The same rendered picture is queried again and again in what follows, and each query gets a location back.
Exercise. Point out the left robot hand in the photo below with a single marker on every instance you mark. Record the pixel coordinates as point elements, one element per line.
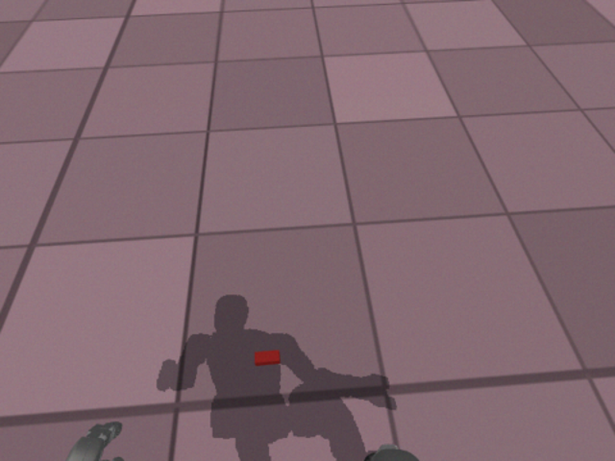
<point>90,448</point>

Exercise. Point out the small box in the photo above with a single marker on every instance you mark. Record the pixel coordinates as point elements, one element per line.
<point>267,358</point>

